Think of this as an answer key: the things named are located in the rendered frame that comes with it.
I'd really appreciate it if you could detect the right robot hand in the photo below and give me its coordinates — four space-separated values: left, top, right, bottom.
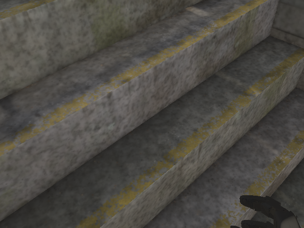
230 195 301 228

